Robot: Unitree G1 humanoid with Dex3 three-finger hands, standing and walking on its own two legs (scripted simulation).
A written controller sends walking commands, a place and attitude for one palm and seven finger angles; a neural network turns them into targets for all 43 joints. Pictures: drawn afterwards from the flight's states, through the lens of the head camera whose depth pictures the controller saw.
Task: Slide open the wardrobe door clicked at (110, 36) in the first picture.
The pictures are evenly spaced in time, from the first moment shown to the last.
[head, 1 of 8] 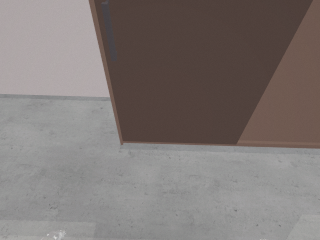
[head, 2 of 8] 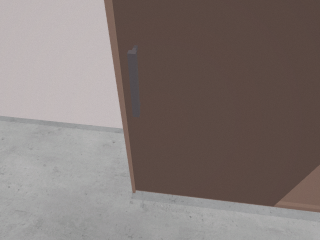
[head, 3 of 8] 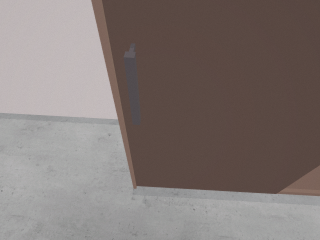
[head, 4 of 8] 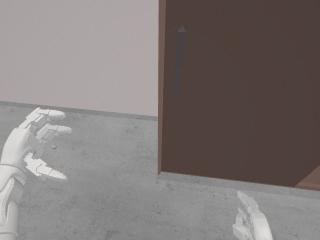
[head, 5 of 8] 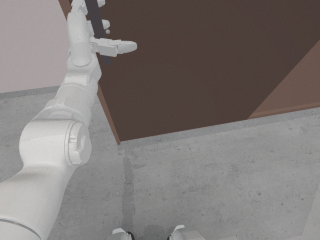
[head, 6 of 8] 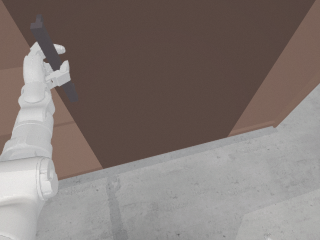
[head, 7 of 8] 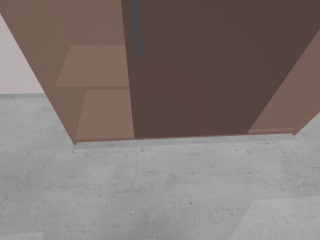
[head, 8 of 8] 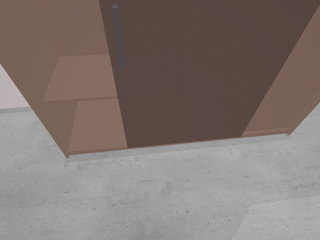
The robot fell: no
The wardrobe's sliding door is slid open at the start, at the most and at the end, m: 0.00 0.42 0.42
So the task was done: yes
